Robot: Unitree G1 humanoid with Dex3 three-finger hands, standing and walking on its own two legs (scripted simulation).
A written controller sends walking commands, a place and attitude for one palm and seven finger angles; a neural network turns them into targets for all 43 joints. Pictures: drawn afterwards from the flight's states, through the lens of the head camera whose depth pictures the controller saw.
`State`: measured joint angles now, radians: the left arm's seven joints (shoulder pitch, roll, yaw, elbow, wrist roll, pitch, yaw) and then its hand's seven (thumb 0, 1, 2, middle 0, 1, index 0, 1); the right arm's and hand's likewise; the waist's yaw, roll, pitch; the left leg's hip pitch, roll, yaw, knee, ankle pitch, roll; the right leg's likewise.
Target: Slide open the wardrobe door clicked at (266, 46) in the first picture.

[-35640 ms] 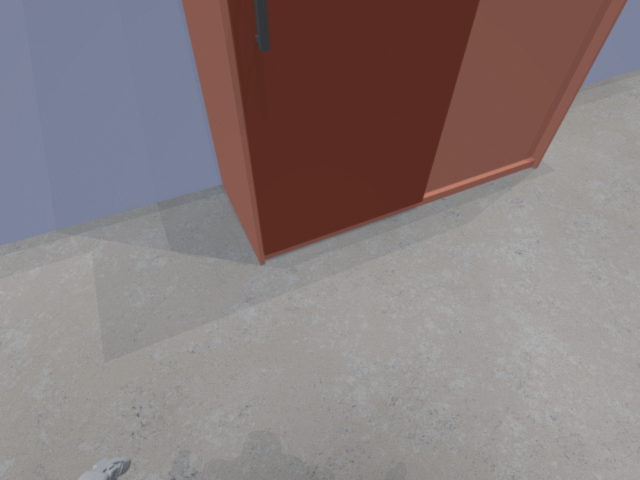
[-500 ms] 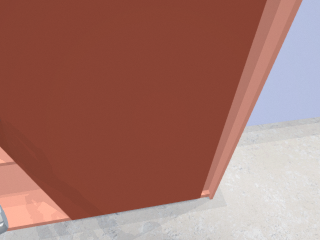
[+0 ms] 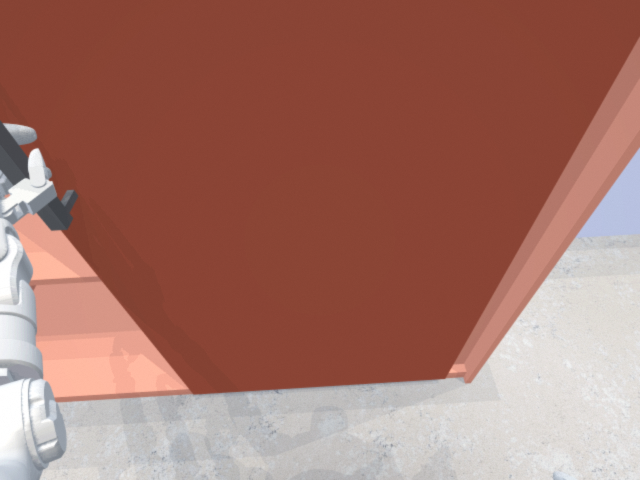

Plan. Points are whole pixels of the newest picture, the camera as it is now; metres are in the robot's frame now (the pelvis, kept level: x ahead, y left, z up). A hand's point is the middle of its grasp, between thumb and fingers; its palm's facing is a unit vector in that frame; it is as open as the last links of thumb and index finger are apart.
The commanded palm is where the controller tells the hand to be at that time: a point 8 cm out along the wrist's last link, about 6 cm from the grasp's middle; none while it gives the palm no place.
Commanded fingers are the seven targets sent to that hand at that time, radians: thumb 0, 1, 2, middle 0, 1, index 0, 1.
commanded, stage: stop walking and hold the door there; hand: left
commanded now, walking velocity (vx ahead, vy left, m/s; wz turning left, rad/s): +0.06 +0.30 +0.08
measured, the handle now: (23, 153) +0.43 +0.36 +0.20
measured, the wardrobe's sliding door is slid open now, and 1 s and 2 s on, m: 0.67 0.67 0.67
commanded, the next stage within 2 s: loosen the grip on the handle in 0.98 s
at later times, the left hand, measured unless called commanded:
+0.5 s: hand (42, 188) +0.39 +0.33 +0.18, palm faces +0.37 -0.92 -0.16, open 5.6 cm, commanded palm +0.35 +0.35 +0.16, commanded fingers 0.00 0.90 0.90 -0.45 -1.40 -0.45 -1.40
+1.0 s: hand (42, 189) +0.39 +0.33 +0.19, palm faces +0.39 -0.90 -0.17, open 5.8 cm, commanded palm +0.35 +0.35 +0.16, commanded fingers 0.00 0.90 0.90 -0.45 -1.40 -0.45 -1.40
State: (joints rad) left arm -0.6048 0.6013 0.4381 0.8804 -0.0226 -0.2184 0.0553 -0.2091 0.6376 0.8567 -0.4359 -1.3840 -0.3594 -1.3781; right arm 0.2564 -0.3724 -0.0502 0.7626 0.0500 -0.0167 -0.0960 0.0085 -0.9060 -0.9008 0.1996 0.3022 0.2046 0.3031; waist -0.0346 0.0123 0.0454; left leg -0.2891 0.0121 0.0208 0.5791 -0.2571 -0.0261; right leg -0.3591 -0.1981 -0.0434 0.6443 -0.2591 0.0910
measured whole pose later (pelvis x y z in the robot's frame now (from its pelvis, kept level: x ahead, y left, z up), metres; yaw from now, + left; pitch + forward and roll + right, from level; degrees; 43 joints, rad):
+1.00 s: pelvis -0.06 +0.06 +0.01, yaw -3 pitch +0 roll -2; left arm -0.71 0.51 0.29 0.78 -0.07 -0.09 0.11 -0.11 0.75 0.80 -0.43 -1.39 -0.25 -1.39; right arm 0.27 -0.27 0.04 0.71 0.05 -0.02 -0.10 0.01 -0.90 -0.90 0.20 0.30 0.21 0.30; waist -0.01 0.02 0.06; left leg -0.34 0.05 0.10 0.53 -0.19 0.03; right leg -0.22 0.01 -0.07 0.48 -0.26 0.00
